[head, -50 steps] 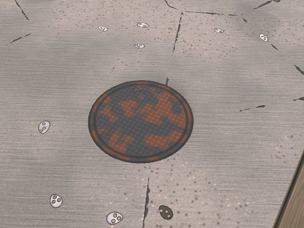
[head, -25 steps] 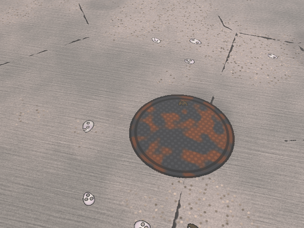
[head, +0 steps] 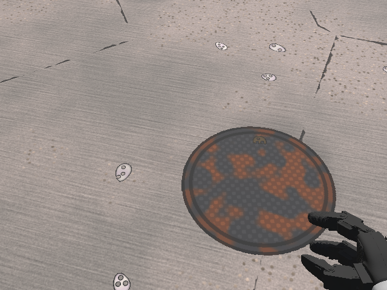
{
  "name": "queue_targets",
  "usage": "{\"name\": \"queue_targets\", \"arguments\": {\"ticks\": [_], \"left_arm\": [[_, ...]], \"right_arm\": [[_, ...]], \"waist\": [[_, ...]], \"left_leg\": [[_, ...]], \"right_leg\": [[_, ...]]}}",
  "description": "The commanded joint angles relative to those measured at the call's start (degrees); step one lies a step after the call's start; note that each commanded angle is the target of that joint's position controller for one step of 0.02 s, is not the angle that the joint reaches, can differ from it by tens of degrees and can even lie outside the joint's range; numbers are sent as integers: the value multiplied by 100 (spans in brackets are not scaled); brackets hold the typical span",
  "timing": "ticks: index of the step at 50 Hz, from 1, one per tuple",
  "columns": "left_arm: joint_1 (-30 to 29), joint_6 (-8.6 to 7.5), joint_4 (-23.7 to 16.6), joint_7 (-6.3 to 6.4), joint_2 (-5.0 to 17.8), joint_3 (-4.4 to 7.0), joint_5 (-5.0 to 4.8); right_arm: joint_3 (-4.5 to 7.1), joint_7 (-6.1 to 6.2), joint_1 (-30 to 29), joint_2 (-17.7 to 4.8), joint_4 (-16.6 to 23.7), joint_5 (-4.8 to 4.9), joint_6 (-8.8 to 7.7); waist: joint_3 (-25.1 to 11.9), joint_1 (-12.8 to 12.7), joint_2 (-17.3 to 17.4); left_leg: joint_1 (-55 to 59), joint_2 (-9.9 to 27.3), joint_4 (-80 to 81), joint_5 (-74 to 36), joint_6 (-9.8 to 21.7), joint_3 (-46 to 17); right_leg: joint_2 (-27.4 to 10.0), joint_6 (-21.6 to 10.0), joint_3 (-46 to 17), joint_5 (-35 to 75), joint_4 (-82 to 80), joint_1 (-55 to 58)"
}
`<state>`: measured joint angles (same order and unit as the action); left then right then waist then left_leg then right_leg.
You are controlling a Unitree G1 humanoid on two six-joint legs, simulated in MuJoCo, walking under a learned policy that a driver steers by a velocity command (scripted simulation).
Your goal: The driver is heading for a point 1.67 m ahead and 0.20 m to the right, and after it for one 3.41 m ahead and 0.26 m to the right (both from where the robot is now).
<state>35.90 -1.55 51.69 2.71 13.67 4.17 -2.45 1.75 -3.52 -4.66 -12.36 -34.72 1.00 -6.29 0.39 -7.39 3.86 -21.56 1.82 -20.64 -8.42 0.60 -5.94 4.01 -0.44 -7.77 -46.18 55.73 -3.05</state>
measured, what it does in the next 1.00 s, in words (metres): goes down: right foot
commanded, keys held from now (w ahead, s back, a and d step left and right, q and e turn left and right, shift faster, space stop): w+e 0.52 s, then w+q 0.48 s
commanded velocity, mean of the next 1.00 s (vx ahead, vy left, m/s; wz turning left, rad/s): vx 0.49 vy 0.00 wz -0.23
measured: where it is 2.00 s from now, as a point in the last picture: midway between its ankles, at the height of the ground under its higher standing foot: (277, 169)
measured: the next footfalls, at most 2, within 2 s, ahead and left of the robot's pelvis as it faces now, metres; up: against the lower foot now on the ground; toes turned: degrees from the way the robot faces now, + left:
right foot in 0.48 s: +0.35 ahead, -0.20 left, +0.00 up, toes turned -19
left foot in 1.08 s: +0.70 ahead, -0.12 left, +0.00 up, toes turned -8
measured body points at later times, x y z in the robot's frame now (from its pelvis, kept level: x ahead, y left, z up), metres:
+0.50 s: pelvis +0.23 -0.07 -0.04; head +0.25 -0.10 +0.41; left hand +0.52 +0.10 -0.09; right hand +0.16 -0.35 -0.18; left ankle +0.11 +0.12 -0.74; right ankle +0.32 -0.19 -0.76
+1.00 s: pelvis +0.48 -0.17 -0.02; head +0.50 -0.18 +0.43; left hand +0.57 +0.10 -0.14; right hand +0.60 -0.44 -0.14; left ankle +0.68 -0.09 -0.72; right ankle +0.31 -0.19 -0.75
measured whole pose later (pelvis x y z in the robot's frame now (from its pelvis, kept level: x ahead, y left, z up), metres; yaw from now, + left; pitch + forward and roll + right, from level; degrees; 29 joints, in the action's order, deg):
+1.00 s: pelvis +0.48 -0.17 -0.02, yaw -11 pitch +2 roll -1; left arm 17.8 -3.9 49.8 1.7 14.1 3.9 0.2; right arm 3.3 -3.2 4.9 -14.3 -47.2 1.4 -3.2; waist 0.7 -2.8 2.5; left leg -35.3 1.3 -33.5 -2.8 3.4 0.2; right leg 4.6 -4.0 8.4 -20.1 11.1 6.8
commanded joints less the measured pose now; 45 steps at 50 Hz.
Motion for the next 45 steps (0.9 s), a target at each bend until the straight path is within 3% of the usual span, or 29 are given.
{"name": "queue_targets", "arguments": {"ticks": [1, 2, 3, 4, 5, 6, 7, 8, 10, 11, 14, 19, 21, 22, 23, 24, 25, 26, 27, 28, 29, 30, 31, 33, 35, 41, 45], "left_arm": [[580, -152, -345, -138, -62, -40, -63], [769, -252, -640, -142, 146, -109, -235], [102, -231, -685, -44, 328, -51, -302], [-879, -212, -859, 56, 808, 103, -196], [-1128, -145, -877, 89, 751, 125, -70], [-1086, -70, -829, 80, 624, 123, 52], [-1101, -17, -853, 50, 496, 149, 78], [-1207, -7, -899, 36, 414, 150, 91], [-1633, -51, -1066, -23, 386, 139, 159], [-1738, -64, -1133, -74, 331, 123, 146], [-2347, -73, -1283, -231, 223, 47, 128], [-3379, -10, -1742, -432, 339, 25, 117], [-3572, 8, -1870, -492, 401, 36, 142], [-3485, 14, -1904, -508, 495, 78, 153], [-3101, 19, -1847, -505, 639, 163, 156], [-2164, 30, -1578, -483, 932, 335, 137], [-994, 63, -1330, -374, 1534, 566, 101], [-1131, -16, -1397, -387, 2102, 579, 40], [-837, -61, -1441, -388, 1499, 405, 135], [-1148, -122, -1369, -383, 1243, 315, 206], [-1668, -154, -1472, -366, 1084, 250, 200], [-2130, -177, -1517, -363, 900, 187, 238], [-2338, -218, -1542, -359, 753, 133, 301], [-2376, -341, -1421, -353, 766, 141, 284], [-2252, -416, -1248, -319, 820, 157, 281], [-2023, -459, -845, -182, 819, 134, 319], [-1749, -419, -515, -146, 799, 141, 280]], "right_arm": [[352, 75, 3095, -972, -769, -169, -4], [598, 13, 3240, -1577, -1021, 56, 61], [585, 43, 2941, -1333, -1083, 22, 131], [374, 111, 1855, -776, -766, -103, 118], [297, 157, 1291, -582, -728, -192, 23], [299, 157, 1151, -491, -853, -186, -40], [292, 177, 1042, -492, -986, -142, -55], [316, 208, 1056, -558, -1085, -157, -54], [355, 297, 1334, -663, -1234, -183, -73], [377, 331, 1378, -741, -1268, -190, -60], [436, 422, 1590, -915, -1354, -91, 10], [534, 447, 2073, -1194, -1510, 48, 157], [582, 429, 2129, -1346, -1526, 75, 240], [605, 425, 2092, -1444, -1514, 85, 272], [622, 431, 2019, -1521, -1482, 96, 306], [576, 455, 2011, -1438, -1458, 77, 333], [460, 475, 2035, -1198, -1305, -101, 309], [213, 371, 2321, -540, -946, -257, 112], [317, 273, 1914, -1063, -1108, -1, -88], [355, 249, 1653, -1184, -1073, 192, -137], [329, 302, 1536, -1114, -1102, 127, -133], [349, 340, 1495, -1098, -1183, 18, -77], [361, 335, 1662, -1058, -1263, 15, 28], [345, 345, 1863, -893, -1385, 22, 215], [345, 372, 1655, -842, -1345, 26, 302], [330, 271, 966, -718, -1162, 48, 232], [247, 158, 522, -585, -958, 52, 232]], "waist": [[-1935, 1132, 1115], [-2550, 1062, 2007], [-1889, 1096, 912], [-862, 969, -292], [-452, 739, -219], [-195, 572, -197], [155, 367, -23], [232, 365, 179], [242, 491, 100], [195, 508, 149], [183, 736, -72], [406, 1045, -255], [415, 1067, -210], [288, 964, -124], [-22, 697, -45], [-515, 236, -171], [-1154, -198, -943], [-1763, 368, -2249], [-2077, -72, -1435], [-1336, 25, -1227], [-929, 261, -738], [-638, 497, -608], [-575, 708, -718], [-520, 853, -707], [-292, 820, -609], [122, 540, -681], [432, 364, -618]], "left_leg": [[5609, 1725, -2311, -3313, 622, -1210], [5482, 2444, -1053, -80, 1515, -3120], [4460, 2465, 91, 2901, 1742, -3546], [2871, 2134, 703, 3370, 1557, -2782], [1864, 2136, 761, 2755, 1613, -2600], [1294, 1964, 758, 2362, 1510, -2293], [603, 1521, 920, 1972, 1206, -1357], [354, 1294, 1054, 1668, 1109, -833], [524, 1355, 1110, 739, 1186, -407], [606, 1304, 1138, 409, 1174, -150], [1006, 1275, 1224, 369, 1072, 379], [1980, 1436, 1143, 921, 793, 840], [2276, 1457, 811, 512, 681, 1033], [2299, 1431, 431, -373, 614, 1184], [2229, 1354, -279, -1507, 511, 1413], [1794, 1121, -1517, -2118, 341, 1670], [257, 813, -3553, -585, 24, 1794], [-2127, -345, -5370, 4109, -251, 1016], [-2693, -139, -5861, 4011, -92, 100], [-2995, 119, -5706, 3439, 42, 234], [-2649, 423, -5228, 2919, 87, 281], [-2153, 627, -4820, 2604, 62, 289], [-1712, 755, -4646, 2403, 64, 225], [-1440, 745, -4440, 2046, 11, 249], [-1717, 707, -3990, 1509, -50, 178], [-1712, 230, -2152, -264, 22, 90], [-1994, 140, -1534, -163, 148, 227]], "right_leg": [[-119, -256, -822, -93, 3826, -4245], [-374, -144, -546, 637, 4341, -4848], [-619, -45, -139, 1495, 4534, -5165], [-833, -74, 68, 2594, 3670, -4788], [-998, -32, -153, 3061, 3427, -4413], [-1174, -20, -343, 3122, 3105, -4179], [-1258, 44, -431, 3275, 2241, -3811], [-1246, 109, -256, 3325, 1746, -3604], [-1256, 181, -219, 3695, 942, -3708], [-1238, 144, -143, 3987, 590, -3641], [-1153, -23, 151, 4791, -561, -3551], [-1050, -239, 523, 4511, -1515, -3748], [-879, -369, 830, 3873, -1765, -3584], [-696, -468, 1037, 3520, -1857, -3185], [-436, -585, 1280, 3402, -2006, -2430], [-124, -775, 1395, 3574, -2245, -1058], [-827, -1191, 36, 3805, -2350, 903], [-2137, -2196, -3326, 2427, -3354, 2477], [-2336, -2095, -3674, 2068, -3916, 2644], [-2253, -1814, -2802, 2675, -3900, 2041], [-2057, -1611, -2030, 3489, -3857, 1140], [-1854, -1457, -1441, 4262, -3929, 321], [-1699, -1363, -1078, 4597, -4093, -159], [-1606, -1305, -605, 5066, -4402, -504], [-1561, -1194, -173, 5324, -4607, -497], [-1365, -646, 859, 5271, -4877, -267], [-1571, -561, 1124, 5723, -4829, 469]]}}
